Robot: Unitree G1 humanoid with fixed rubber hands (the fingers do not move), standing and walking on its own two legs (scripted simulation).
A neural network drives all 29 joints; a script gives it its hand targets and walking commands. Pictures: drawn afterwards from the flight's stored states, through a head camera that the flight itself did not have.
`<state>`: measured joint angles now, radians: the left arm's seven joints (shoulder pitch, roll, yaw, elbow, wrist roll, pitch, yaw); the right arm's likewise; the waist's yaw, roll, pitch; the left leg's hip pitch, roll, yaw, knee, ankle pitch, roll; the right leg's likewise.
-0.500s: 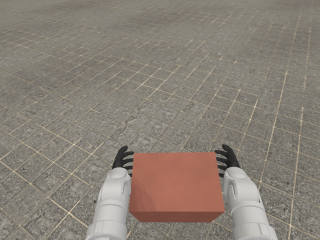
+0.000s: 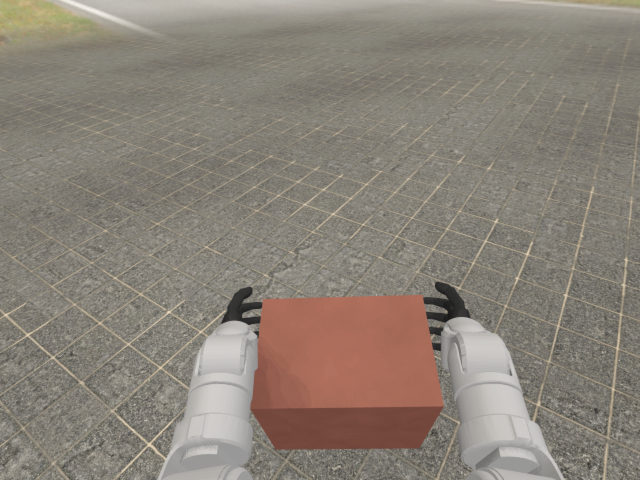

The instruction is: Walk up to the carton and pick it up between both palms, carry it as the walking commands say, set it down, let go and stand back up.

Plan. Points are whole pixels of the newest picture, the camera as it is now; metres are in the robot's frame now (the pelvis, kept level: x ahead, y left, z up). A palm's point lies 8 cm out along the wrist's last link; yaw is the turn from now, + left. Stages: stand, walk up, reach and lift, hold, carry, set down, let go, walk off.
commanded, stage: reach and lift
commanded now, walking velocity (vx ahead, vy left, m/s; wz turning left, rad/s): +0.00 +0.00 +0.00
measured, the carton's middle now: (344, 377) +0.28 +0.00 -0.03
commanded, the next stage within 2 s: hold in 0.74 s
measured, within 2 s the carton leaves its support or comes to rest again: neither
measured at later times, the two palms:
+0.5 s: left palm (237, 335) +0.30 +0.15 +0.05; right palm (455, 337) +0.29 -0.15 +0.05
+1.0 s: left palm (228, 345) +0.28 +0.16 +0.05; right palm (455, 347) +0.28 -0.14 +0.05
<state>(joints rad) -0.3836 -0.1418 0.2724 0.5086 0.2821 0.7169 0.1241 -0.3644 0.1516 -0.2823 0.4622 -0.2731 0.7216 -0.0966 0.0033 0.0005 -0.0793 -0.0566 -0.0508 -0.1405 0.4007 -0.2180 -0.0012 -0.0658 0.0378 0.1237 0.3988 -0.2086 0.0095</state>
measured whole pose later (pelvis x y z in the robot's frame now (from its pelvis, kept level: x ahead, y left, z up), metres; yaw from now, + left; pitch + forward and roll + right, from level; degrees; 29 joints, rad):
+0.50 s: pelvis +0.01 +0.01 +0.00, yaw -1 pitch -5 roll +0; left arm -0.35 -0.16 0.23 0.45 0.26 0.72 0.15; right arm -0.30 0.16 -0.25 0.39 -0.25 0.71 -0.15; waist 0.01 0.00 -0.09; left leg -0.08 -0.05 -0.12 0.38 -0.21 0.01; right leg -0.09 0.03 0.14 0.36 -0.19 0.02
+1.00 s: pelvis +0.00 +0.01 +0.00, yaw -1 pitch -7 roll +0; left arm -0.27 -0.15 0.21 0.33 0.26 0.75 0.12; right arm -0.24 0.15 -0.21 0.30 -0.27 0.74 -0.02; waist 0.01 0.00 -0.05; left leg -0.04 -0.06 -0.12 0.38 -0.21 0.01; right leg -0.05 0.03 0.13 0.37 -0.20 0.02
